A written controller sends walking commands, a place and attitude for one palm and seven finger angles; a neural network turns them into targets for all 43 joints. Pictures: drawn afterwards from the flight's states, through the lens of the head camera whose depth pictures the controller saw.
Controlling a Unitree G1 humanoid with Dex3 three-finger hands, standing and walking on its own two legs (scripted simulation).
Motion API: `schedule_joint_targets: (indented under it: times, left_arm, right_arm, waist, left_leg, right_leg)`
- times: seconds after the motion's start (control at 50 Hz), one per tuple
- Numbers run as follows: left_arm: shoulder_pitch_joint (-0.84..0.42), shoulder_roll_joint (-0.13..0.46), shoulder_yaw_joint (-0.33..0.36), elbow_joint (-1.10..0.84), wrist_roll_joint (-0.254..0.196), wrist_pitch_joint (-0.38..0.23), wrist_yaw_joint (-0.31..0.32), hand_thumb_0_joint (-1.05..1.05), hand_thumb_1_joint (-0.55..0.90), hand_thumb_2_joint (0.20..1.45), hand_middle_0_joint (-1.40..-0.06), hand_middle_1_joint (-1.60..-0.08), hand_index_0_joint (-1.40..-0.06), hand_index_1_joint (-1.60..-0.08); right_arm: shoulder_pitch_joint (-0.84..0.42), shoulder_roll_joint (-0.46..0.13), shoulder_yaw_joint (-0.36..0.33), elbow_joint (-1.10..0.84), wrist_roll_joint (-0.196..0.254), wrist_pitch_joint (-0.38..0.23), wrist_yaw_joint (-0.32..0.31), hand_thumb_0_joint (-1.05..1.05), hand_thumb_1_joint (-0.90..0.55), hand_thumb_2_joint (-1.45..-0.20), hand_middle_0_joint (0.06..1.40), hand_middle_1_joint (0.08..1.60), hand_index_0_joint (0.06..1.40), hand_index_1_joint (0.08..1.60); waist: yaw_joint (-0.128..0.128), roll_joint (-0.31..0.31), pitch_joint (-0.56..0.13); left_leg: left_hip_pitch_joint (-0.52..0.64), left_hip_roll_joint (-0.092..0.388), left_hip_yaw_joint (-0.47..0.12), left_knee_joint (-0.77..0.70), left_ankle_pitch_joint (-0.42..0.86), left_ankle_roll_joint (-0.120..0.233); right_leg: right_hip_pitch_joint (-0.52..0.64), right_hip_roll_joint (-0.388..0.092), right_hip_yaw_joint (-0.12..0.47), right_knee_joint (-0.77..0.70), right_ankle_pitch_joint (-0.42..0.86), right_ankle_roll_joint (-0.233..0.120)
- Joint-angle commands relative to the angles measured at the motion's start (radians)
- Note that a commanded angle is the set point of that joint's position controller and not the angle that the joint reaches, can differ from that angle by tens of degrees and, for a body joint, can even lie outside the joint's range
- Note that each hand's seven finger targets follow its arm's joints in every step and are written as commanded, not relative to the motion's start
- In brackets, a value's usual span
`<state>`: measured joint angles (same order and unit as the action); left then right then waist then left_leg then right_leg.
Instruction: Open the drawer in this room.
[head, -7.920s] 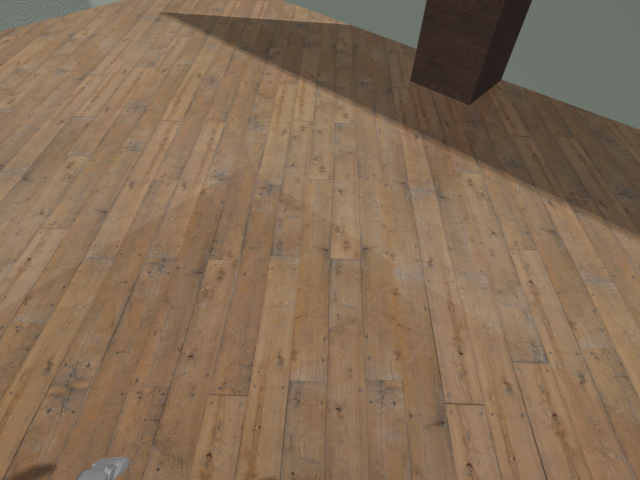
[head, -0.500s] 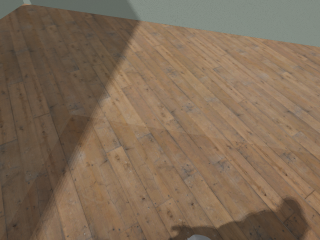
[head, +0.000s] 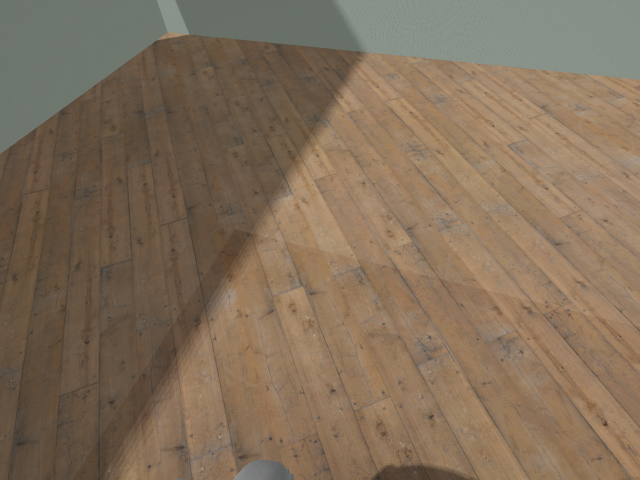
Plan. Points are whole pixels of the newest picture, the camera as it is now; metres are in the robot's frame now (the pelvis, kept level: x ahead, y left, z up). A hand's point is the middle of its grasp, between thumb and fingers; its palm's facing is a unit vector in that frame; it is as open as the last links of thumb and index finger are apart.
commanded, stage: turn or walk to find it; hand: left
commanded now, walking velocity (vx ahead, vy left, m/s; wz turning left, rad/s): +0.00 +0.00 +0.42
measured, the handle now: out of the picture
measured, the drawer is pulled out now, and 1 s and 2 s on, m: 0.00 0.00 0.00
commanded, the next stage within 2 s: none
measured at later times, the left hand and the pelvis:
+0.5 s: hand out of the picture -0.01 +0.27 -0.17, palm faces +0.24 -0.94 -0.26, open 7.3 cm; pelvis -0.02 +0.04 +0.00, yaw +11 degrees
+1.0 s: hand out of the picture -0.07 +0.22 -0.17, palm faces +0.43 -0.87 -0.23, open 7.3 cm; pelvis -0.04 +0.02 -0.01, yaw +25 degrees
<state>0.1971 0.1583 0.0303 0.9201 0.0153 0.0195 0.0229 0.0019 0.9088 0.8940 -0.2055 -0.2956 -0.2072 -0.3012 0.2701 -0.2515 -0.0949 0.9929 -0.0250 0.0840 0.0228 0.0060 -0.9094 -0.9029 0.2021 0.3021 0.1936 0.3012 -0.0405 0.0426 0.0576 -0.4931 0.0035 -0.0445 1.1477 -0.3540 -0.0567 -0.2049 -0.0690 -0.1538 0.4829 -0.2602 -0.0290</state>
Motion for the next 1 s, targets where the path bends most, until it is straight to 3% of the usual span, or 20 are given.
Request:
schedule_joint_targets:
  times: [0.0,0.1,0.16,0.18,0.2,0.22,0.24,0.28,0.3,0.36,0.46,0.56,0.58,0.6,0.62,0.66,0.7,0.74,0.92,0.98]
  left_arm:
    - [0.056,0.218,0.055,-0.042,0.012,-0.029,0.013,0.0,0.9,0.9,-0.2,-0.3,-0.2,-0.3]
    - [0.106,0.261,0.07,-0.002,0.018,-0.022,0.008,0.0,0.9,0.9,-0.2,-0.3,-0.2,-0.3]
    - [0.068,0.259,0.071,0.006,0.008,-0.014,0.007,0.0,0.9,0.9,-0.2,-0.3,-0.2,-0.3]
    - [0.07,0.237,0.068,-0.001,-0.002,-0.007,0.004,0.0,0.9,0.9,-0.2,-0.3,-0.2,-0.3]
    - [0.089,0.177,0.059,-0.03,-0.008,0.002,-0.002,0.0,0.9,0.9,-0.2,-0.3,-0.2,-0.3]
    - [0.031,0.145,0.039,-0.062,0.001,0.007,-0.004,0.0,0.9,0.9,-0.2,-0.3,-0.2,-0.3]
    - [-0.025,0.156,0.042,-0.062,0.005,0.021,0.004,0.0,0.9,0.9,-0.2,-0.3,-0.2,-0.3]
    - [-0.038,0.168,0.05,-0.039,0.002,0.021,-0.007,0.0,0.9,0.9,-0.2,-0.3,-0.2,-0.3]
    - [-0.004,0.162,0.049,-0.023,0.003,0.018,-0.012,0.0,0.9,0.9,-0.2,-0.3,-0.2,-0.3]
    - [0.018,0.158,0.045,-0.013,-0.001,0.012,-0.015,0.0,0.9,0.9,-0.2,-0.3,-0.2,-0.3]
    - [-0.02,0.145,0.038,-0.045,-0.004,0.009,-0.009,0.0,0.9,0.9,-0.2,-0.3,-0.2,-0.3]
    - [0.073,0.153,0.04,-0.035,-0.007,-0.009,-0.004,0.0,0.9,0.9,-0.2,-0.3,-0.2,-0.3]
    - [0.107,0.171,0.044,-0.03,-0.004,-0.019,-0.001,0.0,0.9,0.9,-0.2,-0.3,-0.2,-0.3]
    - [0.133,0.242,0.057,-0.029,0.01,-0.03,0.007,0.0,0.9,0.9,-0.2,-0.3,-0.2,-0.3]
    - [0.133,0.31,0.069,-0.039,0.017,-0.03,0.009,0.0,0.9,0.9,-0.2,-0.3,-0.2,-0.3]
    - [0.058,0.267,0.069,-0.063,0.004,-0.024,0.015,0.0,0.9,0.9,-0.2,-0.3,-0.2,-0.3]
    - [-0.022,0.21,0.049,-0.082,0.004,-0.028,0.011,0.0,0.9,0.9,-0.2,-0.3,-0.2,-0.3]
    - [-0.017,0.196,0.044,-0.082,0.006,-0.034,0.011,0.0,0.9,0.9,-0.2,-0.3,-0.2,-0.3]
    - [0.095,0.258,0.065,-0.016,0.017,-0.023,0.008,0.0,0.9,0.9,-0.2,-0.3,-0.2,-0.3]
    - [0.074,0.265,0.069,-0.006,0.013,-0.016,0.007,0.0,0.9,0.9,-0.2,-0.3,-0.2,-0.3]
  right_arm:
    - [-0.079,-0.047,0.003,-0.076,0.003,-0.025,-0.006,0.0,-0.9,-0.9,0.2,0.3,0.2,0.3]
    - [-0.123,-0.032,0.022,-0.086,0.018,-0.045,-0.013,0.0,-0.9,-0.9,0.2,0.3,0.2,0.3]
    - [-0.048,-0.045,0.024,-0.065,0.019,-0.057,-0.016,0.0,-0.9,-0.9,0.2,0.3,0.2,0.3]
    - [-0.013,-0.086,0.016,-0.061,0.015,-0.068,-0.015,0.0,-0.9,-0.9,0.2,0.3,0.2,0.3]
    - [-0.004,-0.183,-0.006,-0.068,0.005,-0.076,-0.017,0.0,-0.9,-0.9,0.2,0.3,0.2,0.3]
    - [0.034,-0.244,-0.017,-0.064,0.007,-0.066,-0.02,0.0,-0.9,-0.9,0.2,0.3,0.2,0.3]
    - [0.038,-0.217,-0.014,-0.048,0.004,-0.069,-0.03,0.0,-0.9,-0.9,0.2,0.3,0.2,0.3]
    - [-0.067,-0.166,0.002,-0.072,0.002,-0.068,-0.041,0.0,-0.9,-0.9,0.2,0.3,0.2,0.3]
    - [-0.102,-0.155,0.01,-0.083,0.002,-0.073,-0.042,0.0,-0.9,-0.9,0.2,0.3,0.2,0.3]
    - [-0.093,-0.154,0.008,-0.087,0.007,-0.079,-0.042,0.0,-0.9,-0.9,0.2,0.3,0.2,0.3]
    - [-0.071,-0.161,-0.003,-0.091,0.001,-0.069,-0.037,0.0,-0.9,-0.9,0.2,0.3,0.2,0.3]
    - [-0.111,-0.155,-0.009,-0.112,0.004,-0.061,-0.031,0.0,-0.9,-0.9,0.2,0.3,0.2,0.3]
    - [-0.114,-0.133,-0.007,-0.116,0.009,-0.062,-0.029,0.0,-0.9,-0.9,0.2,0.3,0.2,0.3]
    - [-0.096,-0.078,0.0,-0.129,0.018,-0.064,-0.023,0.0,-0.9,-0.9,0.2,0.3,0.2,0.3]
    - [-0.11,-0.039,0.007,-0.159,0.016,-0.06,-0.02,0.0,-0.9,-0.9,0.2,0.3,0.2,0.3]
    - [-0.114,-0.09,-0.012,-0.136,0.007,-0.035,-0.021,0.0,-0.9,-0.9,0.2,0.3,0.2,0.3]
    - [-0.085,-0.078,-0.008,-0.094,0.002,-0.029,-0.007,0.0,-0.9,-0.9,0.2,0.3,0.2,0.3]
    - [-0.055,-0.066,-0.004,-0.078,0.003,-0.026,-0.003,0.0,-0.9,-0.9,0.2,0.3,0.2,0.3]
    - [-0.143,-0.029,0.024,-0.09,0.015,-0.042,-0.006,0.0,-0.9,-0.9,0.2,0.3,0.2,0.3]
    - [-0.089,-0.034,0.028,-0.078,0.017,-0.055,-0.012,0.0,-0.9,-0.9,0.2,0.3,0.2,0.3]
  waist:
    - [0.069,-0.199,-0.031]
    - [0.096,-0.261,-0.091]
    - [0.044,-0.228,-0.127]
    - [0.02,-0.122,-0.147]
    - [0.014,0.145,-0.149]
    - [-0.014,0.236,-0.12]
    - [-0.033,0.214,-0.107]
    - [0.009,0.164,-0.022]
    - [0.031,0.136,-0.027]
    - [0.031,0.103,-0.071]
    - [0.01,0.109,-0.075]
    - [0.055,0.099,-0.103]
    - [0.075,0.041,-0.113]
    - [0.082,-0.151,-0.134]
    - [0.092,-0.336,-0.094]
    - [0.068,-0.28,-0.054]
    - [0.03,-0.162,-0.012]
    - [0.028,-0.199,-0.03]
    - [0.097,-0.242,-0.079]
    - [0.065,-0.234,-0.107]
  left_leg:
    - [-0.026,0.03,0.039,-0.14,-0.074,-0.019]
    - [0.084,0.017,0.105,-0.402,-0.133,-0.003]
    - [0.257,0.01,0.129,-0.67,0.06,0.013]
    - [0.394,0.053,0.086,-0.781,0.203,0.031]
    - [0.527,0.283,-0.204,-0.815,0.438,0.125]
    - [0.473,0.413,-0.295,-0.829,0.605,0.228]
    - [0.392,0.383,-0.283,-0.847,0.496,0.24]
    - [0.315,0.298,-0.209,-0.848,0.413,0.221]
    - [0.332,0.264,-0.165,-0.831,0.466,0.21]
    - [0.394,0.232,-0.124,-0.798,0.598,0.21]
    - [0.388,0.237,-0.19,-0.777,0.588,0.228]
    - [0.279,0.184,-0.221,-0.695,0.537,0.184]
    - [0.203,0.142,-0.199,-0.639,0.422,0.143]
    - [0.046,0.039,-0.094,-0.481,0.176,0.079]
    - [-0.069,-0.071,0.004,-0.266,-0.22,0.033]
    - [-0.052,-0.016,-0.062,0.002,-0.186,0.04]
    - [-0.048,0.013,-0.033,0.081,-0.057,0.023]
    - [-0.041,0.02,-0.005,0.072,-0.016,0.005]
    - [0.068,0.026,0.109,-0.335,-0.117,-0.003]
    - [0.184,0.021,0.142,-0.54,-0.022,0.011]
  right_leg:
    - [0.085,-0.264,0.182,-0.18,0.198,-0.102]
    - [0.157,-0.29,0.152,-0.078,0.463,-0.119]
    - [0.103,-0.261,0.073,0.037,0.444,-0.047]
    - [-0.009,-0.226,0.026,0.141,0.33,0.008]
    - [-0.267,-0.106,-0.03,0.32,-0.043,0.083]
    - [-0.34,-0.057,0.014,0.471,-0.375,0.1]
    - [-0.331,-0.061,0.09,0.56,-0.347,0.096]
    - [-0.353,-0.065,0.125,0.621,-0.223,0.097]
    - [-0.344,-0.058,0.118,0.617,-0.183,0.102]
    - [-0.315,-0.036,0.11,0.551,-0.165,0.113]
    - [-0.25,-0.007,0.107,0.381,-0.197,0.113]
    - [-0.024,0.031,0.081,0.055,-0.018,0.098]
    - [0.082,0.0,0.103,-0.078,0.078,0.091]
    - [0.214,-0.184,0.283,-0.154,0.149,0.039]
    - [0.182,-0.391,0.461,-0.191,0.255,-0.079]
    - [0.018,-0.37,0.428,-0.228,0.124,-0.123]
    - [-0.02,-0.271,0.257,-0.195,0.132,-0.086]
    - [0.007,-0.251,0.184,-0.186,0.181,-0.077]
    - [0.136,-0.292,0.107,-0.095,0.43,-0.111]
    - [0.112,-0.292,0.07,-0.012,0.435,-0.075]
